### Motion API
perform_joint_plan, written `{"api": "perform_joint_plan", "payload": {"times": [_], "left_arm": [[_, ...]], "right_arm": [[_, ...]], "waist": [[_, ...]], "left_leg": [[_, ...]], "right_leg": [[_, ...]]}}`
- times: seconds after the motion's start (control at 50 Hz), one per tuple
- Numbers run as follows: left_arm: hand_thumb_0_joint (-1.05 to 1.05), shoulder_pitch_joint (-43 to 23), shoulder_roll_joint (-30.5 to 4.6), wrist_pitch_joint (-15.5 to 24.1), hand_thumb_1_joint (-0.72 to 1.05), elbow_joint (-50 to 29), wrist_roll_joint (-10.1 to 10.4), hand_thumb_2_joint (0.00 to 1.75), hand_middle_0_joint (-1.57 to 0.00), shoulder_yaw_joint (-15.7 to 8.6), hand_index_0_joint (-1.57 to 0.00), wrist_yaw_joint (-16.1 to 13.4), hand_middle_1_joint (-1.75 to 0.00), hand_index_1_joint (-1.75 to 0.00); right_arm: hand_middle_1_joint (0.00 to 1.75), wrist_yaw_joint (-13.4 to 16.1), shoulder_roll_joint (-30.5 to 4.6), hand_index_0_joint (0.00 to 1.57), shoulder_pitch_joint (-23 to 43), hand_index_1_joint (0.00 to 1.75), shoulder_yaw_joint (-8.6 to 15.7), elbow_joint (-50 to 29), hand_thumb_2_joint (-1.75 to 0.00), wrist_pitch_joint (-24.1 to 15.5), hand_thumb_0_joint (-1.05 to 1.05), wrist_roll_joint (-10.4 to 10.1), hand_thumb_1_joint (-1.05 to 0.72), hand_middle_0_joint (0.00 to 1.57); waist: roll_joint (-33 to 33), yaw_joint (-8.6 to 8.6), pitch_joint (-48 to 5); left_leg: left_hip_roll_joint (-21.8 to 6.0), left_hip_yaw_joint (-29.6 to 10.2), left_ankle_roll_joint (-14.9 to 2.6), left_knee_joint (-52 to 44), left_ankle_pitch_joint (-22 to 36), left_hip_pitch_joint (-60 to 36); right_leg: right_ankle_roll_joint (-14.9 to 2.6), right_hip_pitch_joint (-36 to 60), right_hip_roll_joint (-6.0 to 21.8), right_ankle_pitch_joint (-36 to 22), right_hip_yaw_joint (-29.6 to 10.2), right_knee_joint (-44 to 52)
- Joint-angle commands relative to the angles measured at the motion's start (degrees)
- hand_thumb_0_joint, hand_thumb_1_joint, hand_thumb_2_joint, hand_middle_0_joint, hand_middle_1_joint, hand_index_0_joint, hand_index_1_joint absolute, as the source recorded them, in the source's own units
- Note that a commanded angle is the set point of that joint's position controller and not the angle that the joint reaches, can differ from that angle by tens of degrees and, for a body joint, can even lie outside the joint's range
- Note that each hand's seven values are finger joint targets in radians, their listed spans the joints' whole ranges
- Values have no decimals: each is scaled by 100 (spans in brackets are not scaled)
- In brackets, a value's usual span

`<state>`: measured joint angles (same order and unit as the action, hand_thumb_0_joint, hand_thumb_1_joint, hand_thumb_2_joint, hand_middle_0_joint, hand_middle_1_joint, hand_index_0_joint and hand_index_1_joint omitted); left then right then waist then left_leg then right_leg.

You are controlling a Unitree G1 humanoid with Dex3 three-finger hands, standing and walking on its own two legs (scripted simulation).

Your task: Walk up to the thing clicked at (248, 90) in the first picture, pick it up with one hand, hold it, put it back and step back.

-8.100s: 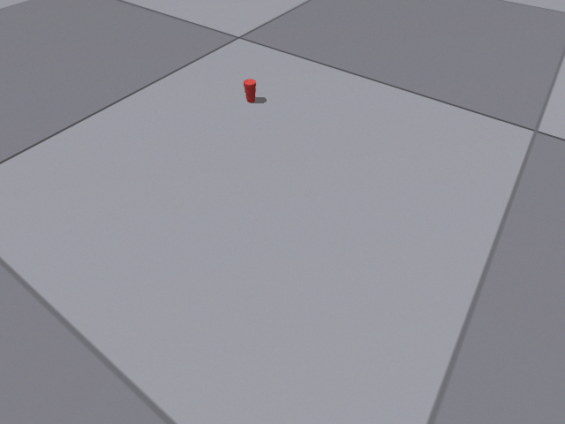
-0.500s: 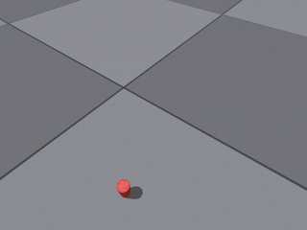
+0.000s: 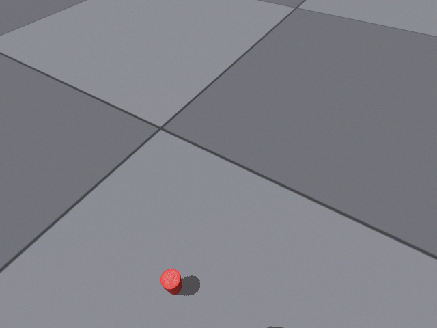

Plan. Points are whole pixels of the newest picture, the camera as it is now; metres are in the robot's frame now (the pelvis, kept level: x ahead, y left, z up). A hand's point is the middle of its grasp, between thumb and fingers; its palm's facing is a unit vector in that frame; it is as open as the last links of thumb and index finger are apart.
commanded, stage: walk up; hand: left
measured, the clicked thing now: (172, 283) +0.40 +0.21 -0.69
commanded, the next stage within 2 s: stand in 1.10 s
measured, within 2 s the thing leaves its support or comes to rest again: neither
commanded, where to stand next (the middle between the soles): +0.07 +0.01 m, yaw +2 degrees
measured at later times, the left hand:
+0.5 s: hand out of the picture +0.11 +0.25 -0.13, palm faces -0.02 -0.95 -0.32, open 7.4 cm
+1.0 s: hand out of the picture +0.10 +0.25 -0.13, palm faces +0.00 -0.94 -0.33, open 7.4 cm
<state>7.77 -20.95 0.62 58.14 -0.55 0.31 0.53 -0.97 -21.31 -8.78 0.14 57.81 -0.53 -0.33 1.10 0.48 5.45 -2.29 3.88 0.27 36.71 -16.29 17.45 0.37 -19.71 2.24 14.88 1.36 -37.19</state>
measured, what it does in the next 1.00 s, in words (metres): stands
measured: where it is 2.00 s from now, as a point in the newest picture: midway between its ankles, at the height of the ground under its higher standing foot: outside the picture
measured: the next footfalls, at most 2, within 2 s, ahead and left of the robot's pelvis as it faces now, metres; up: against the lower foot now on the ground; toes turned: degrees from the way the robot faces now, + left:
none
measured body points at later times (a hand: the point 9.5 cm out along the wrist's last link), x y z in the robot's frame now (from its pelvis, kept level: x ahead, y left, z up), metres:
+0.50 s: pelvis +0.02 +0.00 +0.02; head +0.02 +0.01 +0.47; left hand +0.11 +0.30 -0.11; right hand +0.10 -0.31 -0.10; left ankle +0.04 +0.13 -0.72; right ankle +0.06 -0.13 -0.72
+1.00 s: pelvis +0.03 +0.00 +0.03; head +0.04 +0.00 +0.48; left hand +0.10 +0.30 -0.11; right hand +0.12 -0.29 -0.11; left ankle +0.04 +0.13 -0.72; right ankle +0.06 -0.13 -0.72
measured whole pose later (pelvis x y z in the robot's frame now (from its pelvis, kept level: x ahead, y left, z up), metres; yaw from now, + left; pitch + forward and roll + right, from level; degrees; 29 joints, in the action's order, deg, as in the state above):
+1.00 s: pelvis +0.03 +0.00 +0.03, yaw +0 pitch -2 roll +0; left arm 4.7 -19.3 0.3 68.1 -0.5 -0.4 0.6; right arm -0.8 -19.7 -3.7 0.3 67.4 -0.7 0.4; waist 0.3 -0.2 2.6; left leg -1.8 3.7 0.6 18.3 -9.6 6.5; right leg 0.9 -8.2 1.9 7.8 2.2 -18.1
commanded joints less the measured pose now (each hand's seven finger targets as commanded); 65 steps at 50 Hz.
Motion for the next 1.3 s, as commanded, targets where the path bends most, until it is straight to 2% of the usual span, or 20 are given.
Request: {"api": "perform_joint_plan", "payload": {"times": [0.0,0.04,0.1,0.12,0.18,0.22,0.24,0.28,0.32,0.48,0.54,0.6,0.64,0.82,0.92,1.02,1.14,1.2,1.24,1.28], "left_arm": [[0,-404,-1301,145,90,-156,58,90,-20,-325,-20,-55,-30,-30],[0,-487,-1287,156,90,-54,83,90,-20,-304,-20,-58,-30,-30],[0,-600,-1208,144,90,120,112,90,-20,-287,-20,-58,-30,-30],[0,-656,-1200,136,90,158,117,90,-20,-283,-20,-54,-30,-30],[0,-750,-1153,106,90,299,119,90,-20,-268,-20,-44,-30,-30],[0,-841,-1143,91,90,363,106,90,-20,-260,-20,-38,-30,-30],[0,-860,-1124,93,90,382,102,90,-20,-257,-20,-36,-30,-30],[0,-908,-1099,81,90,458,86,90,-20,-257,-20,-30,-30,-30],[0,-897,-1100,87,90,514,82,90,-20,-256,-20,-21,-30,-30],[0,-840,-1089,77,90,643,62,90,-20,-256,-20,-13,-30,-30],[0,-798,-1090,85,90,656,54,90,-20,-263,-20,-14,-30,-30],[0,-801,-1096,74,90,678,45,90,-20,-279,-20,-18,-30,-30],[0,-769,-1092,76,90,692,33,90,-20,-277,-20,-15,-30,-30],[0,-644,-1055,83,90,681,36,90,-20,-293,-20,-40,-30,-30],[0,-675,-1052,81,90,645,26,90,-20,-303,-20,-54,-30,-30],[0,-621,-1038,70,90,611,15,90,-20,-313,-20,-62,-30,-30],[0,-662,-1068,92,90,502,-1,90,-20,-294,-20,-75,-30,-30],[0,-657,-1083,100,90,470,4,90,-20,-289,-20,-75,-30,-30],[0,-633,-1101,102,90,451,8,90,-20,-286,-20,-71,-30,-30],[0,-613,-1089,107,90,436,-3,90,-20,-277,-20,-74,-30,-30]], "right_arm": [[30,72,-1237,20,311,30,199,-17,-90,-170,0,8,-90,20],[30,80,-1261,20,357,30,176,148,-90,-198,0,21,-90,20],[30,89,-1234,20,454,30,142,320,-90,-221,0,11,-90,20],[30,93,-1232,20,488,30,142,355,-90,-219,0,21,-90,20],[30,98,-1186,20,601,30,134,480,-90,-206,0,21,-90,20],[30,98,-1191,20,659,30,142,547,-90,-187,0,39,-90,20],[30,99,-1202,20,676,30,145,581,-90,-191,0,51,-90,20],[30,102,-1204,20,718,30,160,628,-90,-185,0,66,-90,20],[30,102,-1188,20,724,30,156,660,-90,-189,0,54,-90,20],[30,107,-1186,20,855,30,179,688,-90,-175,0,63,-90,20],[30,106,-1180,20,848,30,180,690,-90,-177,0,56,-90,20],[30,102,-1156,20,861,30,185,686,-90,-161,0,60,-90,20],[30,101,-1179,20,867,30,190,677,-90,-152,0,62,-90,20],[30,114,-1104,20,819,30,210,644,-90,-150,0,48,-90,20],[30,118,-1075,20,787,30,227,637,-90,-124,0,57,-90,20],[30,124,-1080,20,836,30,233,621,-90,-129,0,68,-90,20],[30,122,-1046,20,762,30,221,564,-90,-131,0,107,-90,20],[30,116,-1063,20,777,30,232,533,-90,-131,0,109,-90,20],[30,111,-1046,20,758,30,225,531,-90,-132,0,99,-90,20],[30,108,-1074,20,759,30,238,503,-90,-134,0,106,-90,20]], "waist": [[-543,-81,-578],[-345,-61,-739],[-259,-108,-869],[-270,-106,-839],[-189,-118,-777],[-142,-89,-709],[-110,-85,-798],[-39,-69,-720],[-73,-74,-792],[-55,-64,-713],[-73,-68,-798],[-107,-58,-641],[-116,-58,-681],[-138,-63,-834],[-203,-34,-801],[-124,-74,-762],[-33,-36,-685],[-86,-32,-770],[-86,-33,-696],[-114,-28,-791]], "left_leg": [[-461,-760,-247,-1257,-169,-125],[-454,-680,-213,-1277,361,-471],[-533,-700,-209,-1489,877,-599],[-530,-691,-204,-1560,882,-571],[-562,-677,-166,-1767,884,-700],[-582,-675,-161,-1898,662,-749],[-614,-689,-165,-1940,741,-794],[-620,-710,-158,-2073,533,-712],[-623,-695,-154,-2089,683,-805],[-628,-666,-133,-2198,612,-1010],[-638,-641,-134,-2197,717,-1074],[-619,-653,-115,-2231,567,-1000],[-619,-666,-132,-2223,508,-1032],[-625,-632,-105,-2184,1125,-1199],[-613,-629,-92,-2186,1126,-1204],[-618,-604,-107,-2218,1103,-1146],[-611,-669,-21,-2323,979,-998],[-644,-660,-32,-2263,1163,-1142],[-617,-666,-22,-2278,1043,-1079],[-644,-654,-39,-2233,1251,-1163]], "right_leg": [[-347,499,629,297,-909,1423],[-348,591,676,-307,-850,1444],[-265,963,604,-873,-669,1486],[-237,994,601,-908,-647,1543],[-206,1055,594,-840,-605,1748],[-190,1015,595,-615,-609,1899],[-185,1096,594,-718,-591,1922],[-164,1129,562,-605,-557,1975],[-151,1193,570,-719,-555,2019],[-115,1056,575,-691,-560,2175],[-97,1147,596,-880,-558,2183],[-76,1026,565,-610,-553,2245],[-75,1058,575,-631,-553,2271],[-57,1240,606,-1140,-488,2184],[-55,1266,612,-1152,-481,2209],[-53,1291,604,-1178,-464,2212],[-63,1350,607,-946,-477,2194],[-73,1324,611,-988,-471,2173],[-69,1332,606,-928,-470,2205],[-79,1354,620,-1135,-464,2186]]}}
